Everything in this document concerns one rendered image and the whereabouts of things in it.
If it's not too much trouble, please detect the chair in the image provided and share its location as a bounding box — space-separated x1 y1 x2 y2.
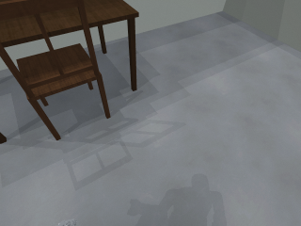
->
0 0 111 141

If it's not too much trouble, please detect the table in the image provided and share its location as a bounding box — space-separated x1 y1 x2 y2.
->
0 0 139 144

